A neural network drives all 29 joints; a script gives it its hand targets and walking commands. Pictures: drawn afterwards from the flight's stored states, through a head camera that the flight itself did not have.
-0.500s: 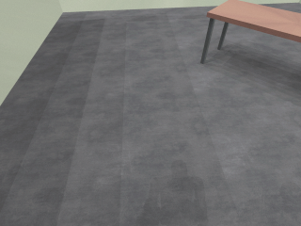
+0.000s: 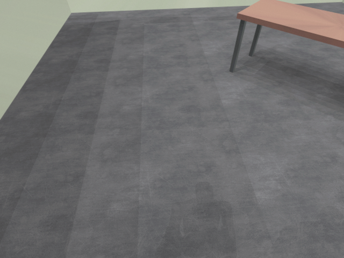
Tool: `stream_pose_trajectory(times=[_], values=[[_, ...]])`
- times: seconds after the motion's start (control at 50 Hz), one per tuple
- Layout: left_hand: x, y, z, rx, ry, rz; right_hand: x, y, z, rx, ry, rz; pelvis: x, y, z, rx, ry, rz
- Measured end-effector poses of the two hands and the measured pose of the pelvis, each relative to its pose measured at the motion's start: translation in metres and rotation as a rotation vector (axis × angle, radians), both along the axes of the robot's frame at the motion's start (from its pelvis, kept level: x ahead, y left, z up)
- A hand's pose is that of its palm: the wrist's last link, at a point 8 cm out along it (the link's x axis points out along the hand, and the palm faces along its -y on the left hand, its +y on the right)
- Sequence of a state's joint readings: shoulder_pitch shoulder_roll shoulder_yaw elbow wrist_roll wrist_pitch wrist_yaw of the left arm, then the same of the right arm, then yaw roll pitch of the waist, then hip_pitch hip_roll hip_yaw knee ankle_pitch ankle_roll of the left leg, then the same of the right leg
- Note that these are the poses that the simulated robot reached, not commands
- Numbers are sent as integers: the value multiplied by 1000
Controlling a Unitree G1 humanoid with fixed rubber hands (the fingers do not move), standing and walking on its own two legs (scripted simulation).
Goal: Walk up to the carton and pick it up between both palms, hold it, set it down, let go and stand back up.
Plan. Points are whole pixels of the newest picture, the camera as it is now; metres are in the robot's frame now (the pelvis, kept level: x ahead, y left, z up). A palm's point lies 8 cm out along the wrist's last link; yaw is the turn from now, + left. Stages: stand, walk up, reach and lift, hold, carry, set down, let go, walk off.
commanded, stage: stand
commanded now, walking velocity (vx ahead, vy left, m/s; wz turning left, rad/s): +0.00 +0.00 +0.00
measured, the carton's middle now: out of the picture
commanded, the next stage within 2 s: walk up in 0.46 s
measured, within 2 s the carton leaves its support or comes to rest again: neither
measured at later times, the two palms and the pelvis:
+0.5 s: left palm out of the picture -0.03 +0.20 -0.15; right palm out of the picture -0.02 -0.18 -0.15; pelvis +0.01 +0.01 +0.00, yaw +0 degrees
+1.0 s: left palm out of the picture +0.12 +0.20 -0.16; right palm out of the picture -0.06 -0.25 -0.20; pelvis +0.00 -0.02 -0.04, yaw -14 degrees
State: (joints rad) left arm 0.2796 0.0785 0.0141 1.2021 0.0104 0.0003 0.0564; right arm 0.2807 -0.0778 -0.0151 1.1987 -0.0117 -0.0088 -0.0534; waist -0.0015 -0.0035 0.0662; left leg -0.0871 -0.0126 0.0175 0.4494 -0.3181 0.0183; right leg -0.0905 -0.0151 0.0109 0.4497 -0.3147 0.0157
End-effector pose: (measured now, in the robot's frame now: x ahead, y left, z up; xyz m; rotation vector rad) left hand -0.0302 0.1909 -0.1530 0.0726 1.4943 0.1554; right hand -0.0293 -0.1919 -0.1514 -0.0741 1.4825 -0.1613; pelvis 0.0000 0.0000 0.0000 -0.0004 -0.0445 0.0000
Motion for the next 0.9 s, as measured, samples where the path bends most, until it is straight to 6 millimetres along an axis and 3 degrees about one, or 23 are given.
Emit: stream_pose_trajectory(times=[0.66,0.72,0.8,0.9], values=[[7,14,-1,-4,10,-3,6,14,1,-3,-8,-3,8,15,0,0,4,-2],[9,18,-4,-2,10,-15,7,9,-1,-31,-21,-40,4,16,-4,10,11,-48],[27,28,-12,25,22,-117,-1,-11,-9,-90,-70,-129,-3,12,-15,29,6,-134],[88,26,-9,72,-83,-226,-26,-35,-21,-116,-41,-186,-3,0,-23,48,11,-203]])
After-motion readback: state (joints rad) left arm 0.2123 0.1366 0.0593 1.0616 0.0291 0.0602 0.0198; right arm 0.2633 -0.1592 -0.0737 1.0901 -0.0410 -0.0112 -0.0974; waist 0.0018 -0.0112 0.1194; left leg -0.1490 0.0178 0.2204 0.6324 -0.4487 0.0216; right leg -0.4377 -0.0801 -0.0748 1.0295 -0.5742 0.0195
